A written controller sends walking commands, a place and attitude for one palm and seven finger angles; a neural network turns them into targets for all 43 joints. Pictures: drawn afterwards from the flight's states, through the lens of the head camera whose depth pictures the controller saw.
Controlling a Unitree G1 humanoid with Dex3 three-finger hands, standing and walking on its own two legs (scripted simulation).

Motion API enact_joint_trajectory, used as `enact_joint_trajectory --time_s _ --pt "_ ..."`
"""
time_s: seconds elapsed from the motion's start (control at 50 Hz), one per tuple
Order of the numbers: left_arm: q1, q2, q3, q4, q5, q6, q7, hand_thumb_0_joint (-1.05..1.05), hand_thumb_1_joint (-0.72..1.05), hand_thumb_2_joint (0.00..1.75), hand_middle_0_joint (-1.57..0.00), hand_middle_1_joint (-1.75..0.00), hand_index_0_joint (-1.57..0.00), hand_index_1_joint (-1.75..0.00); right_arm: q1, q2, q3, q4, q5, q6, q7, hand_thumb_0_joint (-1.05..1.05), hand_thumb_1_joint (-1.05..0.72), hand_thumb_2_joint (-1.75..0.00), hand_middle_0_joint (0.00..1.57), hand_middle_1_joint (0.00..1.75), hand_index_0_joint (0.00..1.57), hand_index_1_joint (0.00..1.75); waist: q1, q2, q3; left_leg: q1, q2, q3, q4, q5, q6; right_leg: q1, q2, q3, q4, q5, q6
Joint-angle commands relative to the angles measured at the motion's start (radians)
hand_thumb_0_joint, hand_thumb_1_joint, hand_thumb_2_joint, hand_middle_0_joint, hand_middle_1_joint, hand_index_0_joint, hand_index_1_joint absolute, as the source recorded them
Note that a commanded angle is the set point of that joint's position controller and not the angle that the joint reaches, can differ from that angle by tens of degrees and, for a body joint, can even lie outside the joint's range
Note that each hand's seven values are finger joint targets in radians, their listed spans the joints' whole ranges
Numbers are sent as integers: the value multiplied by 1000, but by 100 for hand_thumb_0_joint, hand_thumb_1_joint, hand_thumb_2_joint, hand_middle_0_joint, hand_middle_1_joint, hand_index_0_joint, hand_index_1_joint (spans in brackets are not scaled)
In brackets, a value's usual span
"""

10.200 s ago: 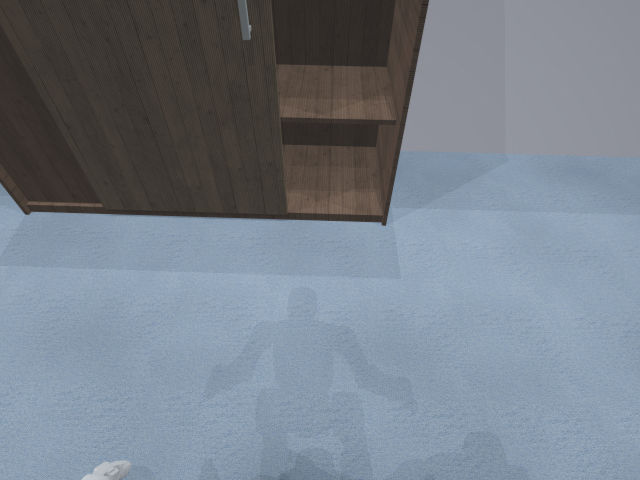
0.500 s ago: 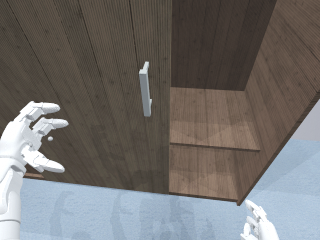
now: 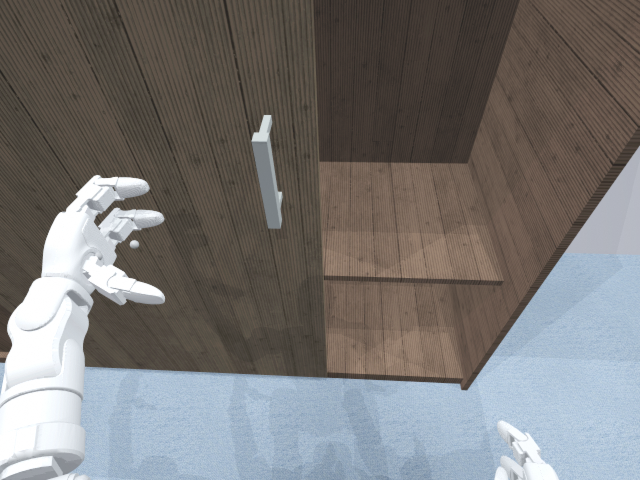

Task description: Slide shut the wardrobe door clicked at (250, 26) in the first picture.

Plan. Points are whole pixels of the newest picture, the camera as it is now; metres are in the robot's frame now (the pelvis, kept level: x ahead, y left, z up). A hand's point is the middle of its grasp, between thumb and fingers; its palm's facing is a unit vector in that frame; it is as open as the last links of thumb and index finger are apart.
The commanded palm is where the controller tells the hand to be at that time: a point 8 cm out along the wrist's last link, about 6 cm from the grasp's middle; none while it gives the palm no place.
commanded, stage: move the hooked fingers beside the handle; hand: left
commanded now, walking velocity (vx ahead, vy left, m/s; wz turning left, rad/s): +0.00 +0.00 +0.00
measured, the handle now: (270, 175) +0.50 +0.10 +0.12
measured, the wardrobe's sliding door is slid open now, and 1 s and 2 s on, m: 0.42 0.42 0.42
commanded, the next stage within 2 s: feel for the door with the fingertips in 1.76 s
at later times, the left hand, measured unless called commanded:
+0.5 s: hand (177, 215) +0.39 +0.20 +0.14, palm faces +0.02 -1.00 -0.01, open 14.0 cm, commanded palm +0.37 +0.25 +0.13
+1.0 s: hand (217, 191) +0.44 +0.16 +0.13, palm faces +0.02 -1.00 -0.01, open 14.0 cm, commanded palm +0.42 +0.22 +0.13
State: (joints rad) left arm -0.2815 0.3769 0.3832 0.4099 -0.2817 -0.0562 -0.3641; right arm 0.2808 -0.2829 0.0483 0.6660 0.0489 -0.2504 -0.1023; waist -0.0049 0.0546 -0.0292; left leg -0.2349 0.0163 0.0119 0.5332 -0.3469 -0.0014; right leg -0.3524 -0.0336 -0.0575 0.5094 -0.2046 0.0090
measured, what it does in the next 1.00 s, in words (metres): stands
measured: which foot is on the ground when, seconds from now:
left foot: down 0.00-1.00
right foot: down 0.00-1.00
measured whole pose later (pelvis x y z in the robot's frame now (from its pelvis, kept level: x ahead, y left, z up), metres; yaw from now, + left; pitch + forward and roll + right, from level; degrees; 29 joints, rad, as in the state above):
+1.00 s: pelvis +0.00 +0.00 +0.00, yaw -2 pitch +6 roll +0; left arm -0.67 0.32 0.31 0.85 -0.16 -0.21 -0.17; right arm 0.33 -0.26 0.03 0.70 0.03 -0.13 -0.05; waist -0.06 0.04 -0.04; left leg -0.31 0.02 0.04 0.54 -0.35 0.00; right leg -0.44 -0.02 -0.03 0.52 -0.20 0.00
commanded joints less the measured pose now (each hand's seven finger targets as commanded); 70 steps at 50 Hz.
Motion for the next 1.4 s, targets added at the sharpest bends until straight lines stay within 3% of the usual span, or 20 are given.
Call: enact_joint_trajectory --time_s 0.0,0.08,0.26,0.34,0.38,0.44,0.5,0.52,0.58,0.64,0.74,0.88,0.92,0.94,0.98,1.08,1.14,1.24,1.32,1.38 --pt "-354 293 94 -209 -3 -75 28 0 -50 30 -30 -120 -30 -120 -57 -116 -53 -143 2 -43 -7 0 -90 -90 20 30 20 30 9 -10 -263 -33 -13 -5 -82 325 12 240 18 9 -21 255 -20" --pt "-395 290 80 -158 7 -84 30 0 -50 30 -30 -120 -30 -120 -47 -119 -52 -134 3 -30 -9 0 -90 -90 20 30 20 30 1 -17 -244 -43 -11 -4 -84 303 13 226 19 9 -25 232 -22" --pt "-474 196 -17 -118 18 -86 47 0 -50 30 -30 -120 -30 -120 -31 -112 -56 -128 6 -14 1 0 -90 -90 20 30 20 30 -16 3 -269 -10 -10 -7 -78 356 3 197 20 1 -14 277 -26" --pt "-535 192 -23 -94 30 -88 78 0 -50 30 -30 -120 -30 -120 -25 -112 -57 -120 3 1 6 0 -90 -90 20 30 20 30 -23 -28 -266 -17 -10 -7 -79 346 6 194 20 5 -16 276 -25" --pt "-542 229 5 -80 42 -101 96 0 -50 30 -30 -120 -30 -120 -18 -115 -59 -116 1 10 8 0 -90 -90 20 30 20 30 -14 -27 -283 -24 -9 -6 -76 346 6 213 19 9 -14 271 -27" --pt "-579 172 -41 -98 52 -123 112 0 -50 30 -30 -120 -30 -120 -14 -102 -61 -121 -2 12 15 0 -90 -90 20 30 20 30 -18 2 -323 12 -8 -6 -73 395 1 215 21 8 -5 308 -28" --pt "-560 204 -12 -20 57 -122 123 0 -50 30 -30 -120 -30 -120 2 -111 -59 -106 -2 28 18 0 -90 -90 20 30 20 30 -18 -39 -287 -29 -7 -5 -79 379 2 222 23 8 -8 312 -27" --pt "-596 169 -45 -18 59 -124 122 0 -50 30 -30 -120 -30 -120 1 -109 -59 -105 -1 30 19 0 -90 -90 20 30 20 30 -26 -34 -276 -26 -7 -5 -81 378 1 209 23 6 -9 312 -28" --pt "-606 187 -33 -13 72 -132 136 0 -50 30 -30 -120 -30 -120 11 -110 -62 -106 -4 40 24 0 -90 -90 20 30 20 30 -16 -7 -308 -20 -9 -4 -74 388 0 222 22 10 -4 312 -31" --pt "-680 124 -89 5 71 -145 147 0 -50 30 -30 -120 -30 -120 22 -107 -67 -97 -3 43 28 0 -90 -90 20 30 20 30 -37 -33 -307 -4 -5 -8 -74 386 -1 191 27 5 -6 305 -29" --pt "-755 121 -96 89 92 -163 173 0 -50 30 -30 -120 -30 -120 41 -105 -67 -80 -6 58 33 0 -90 -90 20 30 20 30 -45 -26 -303 -29 -11 -2 -72 334 1 176 28 12 -8 273 -29" --pt "-796 229 -2 210 116 -212 200 0 -50 30 -30 -120 -30 -120 75 -114 -71 -72 -16 82 40 0 -90 -90 20 30 20 30 -29 -76 -333 -101 -16 13 -64 306 13 234 26 31 3 295 -25" --pt "-829 201 -31 215 121 -227 191 0 -50 30 -30 -120 -30 -120 76 -106 -70 -75 -13 85 44 0 -90 -90 20 30 20 30 -39 -21 -334 -94 -18 19 -60 308 12 219 27 35 5 305 -27" --pt "-843 175 -54 228 120 -232 186 0 -50 30 -30 -120 -30 -120 84 -107 -70 -73 -13 86 45 0 -90 -90 20 30 20 30 -49 -34 -336 -91 -17 19 -57 318 13 213 29 32 7 318 -28" --pt "-807 236 -4 258 124 -240 181 0 -50 30 -30 -120 -30 -120 92 -115 -74 -75 -14 94 45 0 -90 -90 20 30 20 30 -34 -36 -352 -112 -17 22 -55 305 13 231 28 37 10 308 -28" --pt "-781 218 -8 278 105 -245 155 0 -50 30 -30 -120 -30 -120 97 -122 -79 -86 -11 105 47 0 -90 -90 20 30 20 30 -40 -87 -337 -144 -16 28 -56 273 18 230 30 38 6 295 -25" --pt "-816 245 5 234 103 -255 148 0 -50 30 -30 -120 -30 -120 99 -122 -83 -89 -11 107 46 0 -90 -90 20 30 20 30 -44 -51 -362 -136 -18 29 -51 273 20 231 30 46 8 299 -24" --pt "-854 176 -57 164 95 -268 152 0 -50 30 -30 -120 -30 -120 92 -111 -85 -85 -10 102 47 0 -90 -90 20 30 20 30 -61 14 -382 -67 -15 20 -45 296 14 187 36 34 8 289 -28" --pt "-818 142 -76 214 95 -243 170 0 -50 30 -30 -120 -30 -120 89 -115 -82 -73 -7 99 49 0 -90 -90 20 30 20 30 -65 -35 -325 -84 -10 10 -55 269 10 153 37 21 0 251 -26" --pt "-793 204 -20 290 112 -228 189 0 -50 30 -30 -120 -30 -120 94 -126 -79 -72 -12 107 48 0 -90 -90 20 30 20 30 -47 -81 -290 -137 -12 12 -63 218 15 160 32 24 -3 205 -27"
